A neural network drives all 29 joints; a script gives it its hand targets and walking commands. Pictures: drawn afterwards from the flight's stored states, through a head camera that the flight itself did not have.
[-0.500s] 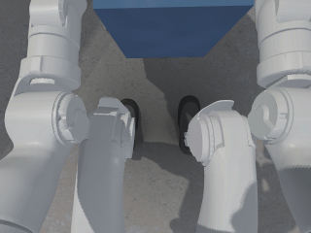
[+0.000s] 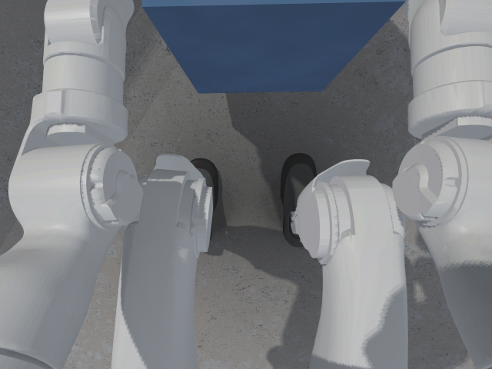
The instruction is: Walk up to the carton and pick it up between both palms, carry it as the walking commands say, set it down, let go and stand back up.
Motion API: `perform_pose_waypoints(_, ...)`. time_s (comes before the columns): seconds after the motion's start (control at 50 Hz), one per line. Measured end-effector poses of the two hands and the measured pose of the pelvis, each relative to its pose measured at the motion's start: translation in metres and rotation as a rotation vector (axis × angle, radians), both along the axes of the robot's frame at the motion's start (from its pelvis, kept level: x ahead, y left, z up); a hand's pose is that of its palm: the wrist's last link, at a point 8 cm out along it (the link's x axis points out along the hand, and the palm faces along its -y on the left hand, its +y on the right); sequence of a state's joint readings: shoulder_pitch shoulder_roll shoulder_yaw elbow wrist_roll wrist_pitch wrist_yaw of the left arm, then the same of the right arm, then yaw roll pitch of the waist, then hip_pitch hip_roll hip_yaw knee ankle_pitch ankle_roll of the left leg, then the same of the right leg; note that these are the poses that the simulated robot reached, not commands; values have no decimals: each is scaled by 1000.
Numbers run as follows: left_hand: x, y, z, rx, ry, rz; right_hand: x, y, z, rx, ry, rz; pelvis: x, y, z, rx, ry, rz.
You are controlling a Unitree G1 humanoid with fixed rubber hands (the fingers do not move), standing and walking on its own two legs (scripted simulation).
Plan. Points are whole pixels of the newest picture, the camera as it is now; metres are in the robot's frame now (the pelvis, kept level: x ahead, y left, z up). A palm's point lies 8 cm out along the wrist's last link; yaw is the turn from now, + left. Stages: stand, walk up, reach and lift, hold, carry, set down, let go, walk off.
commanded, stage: set down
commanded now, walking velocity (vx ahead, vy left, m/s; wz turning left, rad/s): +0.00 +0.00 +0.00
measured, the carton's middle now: out of the picture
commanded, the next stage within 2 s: none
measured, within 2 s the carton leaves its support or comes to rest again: rests again in 0.52 s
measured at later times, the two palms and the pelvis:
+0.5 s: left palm out of the picture +0.54 +0.16 -0.22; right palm out of the picture +0.55 -0.16 -0.21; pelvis +0.01 +0.00 +0.00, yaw +0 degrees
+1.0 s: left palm out of the picture +0.55 +0.18 -0.20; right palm out of the picture +0.56 -0.19 -0.20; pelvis +0.01 +0.00 -0.01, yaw +0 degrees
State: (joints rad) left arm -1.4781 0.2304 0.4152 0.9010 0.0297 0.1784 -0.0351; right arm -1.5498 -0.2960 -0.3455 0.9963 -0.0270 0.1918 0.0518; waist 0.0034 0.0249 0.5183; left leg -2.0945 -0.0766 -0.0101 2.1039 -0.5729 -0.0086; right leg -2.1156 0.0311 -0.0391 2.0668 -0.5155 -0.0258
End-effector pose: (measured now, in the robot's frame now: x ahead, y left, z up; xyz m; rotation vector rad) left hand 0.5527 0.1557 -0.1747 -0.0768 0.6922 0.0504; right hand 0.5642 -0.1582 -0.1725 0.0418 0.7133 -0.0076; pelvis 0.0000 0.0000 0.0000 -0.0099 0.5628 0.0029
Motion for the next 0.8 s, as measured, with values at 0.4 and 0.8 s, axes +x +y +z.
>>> perform_pose_waypoints(0.4, -4, -1, -21, 34, 60, 23, -7, -1, -23, -23, 72, -9, 8, 1, 1, -2, 20, -2)
perform_pose_waypoints(0.8, -1, 31, -29, 192, 49, 62, -6, -26, -32, -182, 47, -72, 10, 3, -7, -7, 24, 2)
